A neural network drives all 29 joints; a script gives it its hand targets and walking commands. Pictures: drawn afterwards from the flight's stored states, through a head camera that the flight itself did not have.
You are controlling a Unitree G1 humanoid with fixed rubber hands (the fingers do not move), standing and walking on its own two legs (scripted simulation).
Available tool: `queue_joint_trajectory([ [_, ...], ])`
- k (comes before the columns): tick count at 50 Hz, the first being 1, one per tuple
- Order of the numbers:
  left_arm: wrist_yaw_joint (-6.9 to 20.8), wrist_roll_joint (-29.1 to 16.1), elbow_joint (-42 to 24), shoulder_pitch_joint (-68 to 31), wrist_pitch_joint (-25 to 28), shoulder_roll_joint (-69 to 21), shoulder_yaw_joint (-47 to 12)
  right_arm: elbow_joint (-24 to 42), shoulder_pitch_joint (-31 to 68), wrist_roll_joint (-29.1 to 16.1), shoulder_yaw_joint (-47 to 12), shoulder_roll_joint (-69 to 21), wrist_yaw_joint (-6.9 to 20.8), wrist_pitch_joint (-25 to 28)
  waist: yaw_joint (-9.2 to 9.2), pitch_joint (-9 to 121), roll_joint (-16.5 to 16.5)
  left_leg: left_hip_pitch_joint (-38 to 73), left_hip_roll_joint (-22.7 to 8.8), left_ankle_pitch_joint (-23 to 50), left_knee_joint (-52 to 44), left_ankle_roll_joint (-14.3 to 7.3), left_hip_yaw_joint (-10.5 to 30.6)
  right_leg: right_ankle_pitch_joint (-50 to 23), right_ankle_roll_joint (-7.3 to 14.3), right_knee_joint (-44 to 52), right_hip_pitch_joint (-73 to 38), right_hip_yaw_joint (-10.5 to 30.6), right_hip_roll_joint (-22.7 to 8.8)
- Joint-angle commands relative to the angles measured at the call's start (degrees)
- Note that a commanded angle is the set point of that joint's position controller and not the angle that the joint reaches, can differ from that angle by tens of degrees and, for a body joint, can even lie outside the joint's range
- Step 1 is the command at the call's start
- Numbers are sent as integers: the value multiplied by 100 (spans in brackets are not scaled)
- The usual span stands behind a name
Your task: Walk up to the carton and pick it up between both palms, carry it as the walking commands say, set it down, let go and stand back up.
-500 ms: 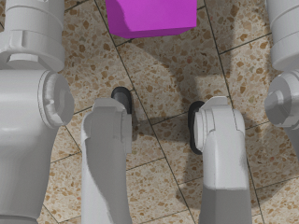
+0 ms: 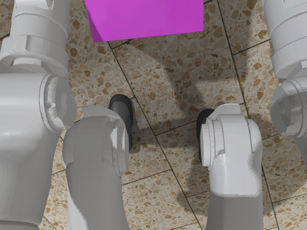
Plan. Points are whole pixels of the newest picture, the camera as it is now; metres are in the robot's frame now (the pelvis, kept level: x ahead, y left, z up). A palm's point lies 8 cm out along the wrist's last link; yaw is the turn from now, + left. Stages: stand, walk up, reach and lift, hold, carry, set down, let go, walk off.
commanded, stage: reach and lift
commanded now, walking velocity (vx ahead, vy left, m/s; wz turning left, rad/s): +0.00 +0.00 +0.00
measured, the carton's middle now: out of the picture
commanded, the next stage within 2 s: none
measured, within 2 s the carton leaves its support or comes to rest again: leaves its support in 1.50 s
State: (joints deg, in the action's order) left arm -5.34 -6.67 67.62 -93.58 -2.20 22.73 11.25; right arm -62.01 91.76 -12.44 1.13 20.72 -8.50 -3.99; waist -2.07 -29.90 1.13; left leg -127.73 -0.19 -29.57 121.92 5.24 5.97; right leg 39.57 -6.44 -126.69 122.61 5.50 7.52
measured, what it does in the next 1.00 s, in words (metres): stands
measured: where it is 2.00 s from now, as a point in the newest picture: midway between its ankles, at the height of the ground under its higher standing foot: (165, 140)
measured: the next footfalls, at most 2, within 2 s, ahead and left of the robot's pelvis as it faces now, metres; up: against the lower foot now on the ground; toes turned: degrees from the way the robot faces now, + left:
none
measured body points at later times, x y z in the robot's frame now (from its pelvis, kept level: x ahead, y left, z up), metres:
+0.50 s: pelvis -0.01 +0.00 +0.01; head +0.38 +0.02 +0.22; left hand +0.57 +0.20 -0.18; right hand +0.58 -0.06 -0.18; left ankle +0.13 +0.15 -0.35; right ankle +0.09 -0.14 -0.35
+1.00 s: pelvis +0.00 +0.00 -0.01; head +0.39 +0.01 +0.22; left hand +0.57 +0.20 -0.19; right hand +0.58 -0.07 -0.19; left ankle +0.13 +0.15 -0.35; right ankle +0.09 -0.14 -0.35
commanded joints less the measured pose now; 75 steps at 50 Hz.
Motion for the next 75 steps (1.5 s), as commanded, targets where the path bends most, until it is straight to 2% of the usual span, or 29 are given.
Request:
queue_joint_trajectory([
  [1,44,169,-276,-926,73,760,103,272,1142,13,39,267,52,15,-494,8174,67,4664,48,2709,-373,-260,-1048,-2410,83,1304,-2216,-889,-214],
  [6,148,-95,-693,-1480,45,645,-54,436,1596,275,304,389,38,6,-112,7971,117,4432,41,2212,-426,-231,-1008,-2097,159,1360,-2299,-888,-249],
  [9,155,-164,-760,-1802,1,622,-168,513,1956,311,346,432,42,-12,-79,7796,80,4366,36,1930,-477,-225,-998,-1813,189,1380,-2241,-905,-271],
  [14,178,15,-425,-1788,-84,457,-113,309,2027,427,402,211,144,-80,-147,7286,118,4223,84,1554,-633,-247,-985,-1407,171,1443,-2065,-965,-240],
  [17,221,392,-131,-1550,-142,255,140,184,1898,558,448,-154,269,-141,-330,7029,171,4166,128,1506,-703,-282,-989,-1330,125,1470,-1976,-979,-186],
  [20,381,587,-339,-1590,-132,-647,125,358,1908,800,481,-999,433,-126,-296,7058,149,4293,219,1878,-705,-282,-960,-1646,110,1478,-1982,-993,-73],
  [23,552,779,-514,-1504,-161,-1286,197,350,1681,1188,795,-1363,518,-107,-3,6929,137,4220,309,1967,-646,-228,-958,-1806,114,1462,-1948,-1027,-8],
  [24,564,903,-570,-1460,-167,-1245,264,342,1508,1370,997,-1277,497,-105,55,6881,45,4208,337,1994,-633,-201,-969,-1843,130,1427,-1916,-1036,17],
  [26,546,1034,-598,-1308,-189,-1141,381,401,1211,1828,1440,-778,369,-92,354,6784,-124,4132,392,1926,-580,-113,-995,-1820,156,1427,-1922,-1063,54],
  [27,622,1007,-647,-1478,-244,-1603,232,452,1242,1933,1448,-1176,430,-123,422,6777,-217,4207,421,1949,-580,-92,-971,-1824,191,1432,-1891,-1047,79],
  [28,702,970,-686,-1515,-290,-1999,138,527,1345,1902,1308,-1674,529,-139,386,6760,-80,4227,446,1969,-608,-126,-932,-1819,180,1405,-1871,-1080,98],
  [31,883,986,-741,-1669,-393,-2749,-17,835,1727,1780,1016,-2656,799,-193,158,6596,0,4176,520,1874,-600,-167,-986,-1703,188,1397,-1852,-1060,159],
  [33,1067,1056,-607,-1612,-493,-3430,-75,820,1850,1805,814,-3323,982,-273,120,6464,90,4029,564,1789,-550,-192,-1017,-1636,198,1376,-1868,-1071,185],
  [36,1403,978,-672,-1776,-643,-4522,-382,848,2042,1733,523,-4367,1301,-376,164,6393,109,3920,599,1685,-495,-249,-1002,-1549,246,1299,-1732,-1118,243],
  [40,1713,1002,-717,-1685,-830,-5140,-487,831,1996,1712,414,-5000,1565,-537,112,6215,170,3639,636,1488,-454,-297,-1069,-1408,297,1254,-1572,-1169,271],
  [42,1816,981,-743,-1604,-894,-5332,-484,913,1988,1688,358,-5173,1622,-581,50,6142,168,3515,643,1459,-421,-320,-1108,-1383,307,1256,-1515,-1167,272],
  [43,1874,933,-769,-1592,-909,-5419,-462,911,1935,1714,320,-5255,1630,-611,104,6137,337,3384,666,1423,-404,-338,-1110,-1391,305,1261,-1587,-1196,267],
  [44,1911,911,-762,-1550,-933,-5444,-478,985,1958,1690,273,-5309,1643,-625,77,6143,342,3345,654,1431,-379,-351,-1119,-1403,312,1259,-1568,-1182,252],
  [45,1961,899,-746,-1520,-964,-5528,-459,986,1928,1729,289,-5343,1652,-654,161,6078,414,3245,655,1386,-374,-369,-1104,-1396,312,1276,-1554,-1194,249],
  [47,2012,894,-754,-1473,-988,-5571,-438,1079,1878,1706,230,-5464,1659,-668,90,6105,445,3148,652,1445,-362,-380,-1116,-1512,313,1274,-1566,-1172,248],
  [51,2053,893,-859,-1354,-1007,-5645,-483,989,1682,1697,237,-5681,1659,-705,61,6111,423,2966,646,1531,-372,-390,-1144,-1739,324,1264,-1620,-1141,260],
  [52,2057,882,-862,-1332,-1019,-5693,-527,1047,1711,1646,239,-5670,1653,-684,45,6178,314,3033,640,1584,-373,-388,-1141,-1780,334,1238,-1598,-1134,277],
  [61,2025,803,-1002,-1290,-1027,-5915,-595,1346,1895,1494,28,-5807,1572,-629,1,6653,281,3254,656,1959,-414,-385,-1142,-2090,326,1257,-1778,-1147,291],
  [65,1966,651,-1381,-1620,-1015,-6031,-830,1570,2083,1358,-196,-6051,1534,-651,-1,7283,379,3526,669,2200,-415,-364,-1150,-2316,318,1244,-2125,-1193,299],
  [68,1886,451,-1718,-1920,-1020,-6251,-1131,1907,2328,1143,-414,-6287,1503,-648,-42,8211,228,4097,678,2542,-411,-332,-1178,-2559,303,1216,-2403,-1245,324],
  [69,1851,397,-1858,-1987,-1021,-6296,-1204,2061,2514,1038,-526,-6345,1493,-641,-132,8570,209,4273,677,2678,-415,-327,-1185,-2658,304,1198,-2539,-1254,331],
  [70,1823,380,-1856,-2033,-1044,-6351,-1250,2187,2655,1002,-573,-6370,1490,-649,-117,8830,217,4424,681,2752,-429,-328,-1185,-2686,300,1217,-2584,-1282,330],
  [72,1770,352,-1890,-2060,-1100,-6429,-1294,2474,3054,849,-710,-6389,1488,-664,-210,9389,249,4793,690,2747,-477,-330,-1199,-2588,292,1237,-2728,-1341,328],
  [75,1717,379,-1886,-2120,-1223,-6540,-1333,2840,3645,570,-898,-6440,1529,-728,-401,10233,95,5378,648,2676,-539,-330,-1247,-2457,307,1292,-2955,-1360,325],
])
